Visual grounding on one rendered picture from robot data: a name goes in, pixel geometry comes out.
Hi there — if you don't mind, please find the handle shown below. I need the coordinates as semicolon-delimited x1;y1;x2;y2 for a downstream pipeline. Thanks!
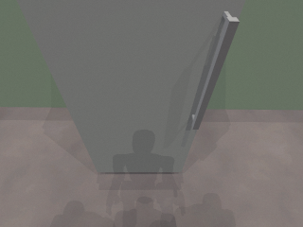
191;11;240;130

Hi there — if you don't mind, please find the fridge door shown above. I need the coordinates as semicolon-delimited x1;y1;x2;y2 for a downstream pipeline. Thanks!
17;0;246;172

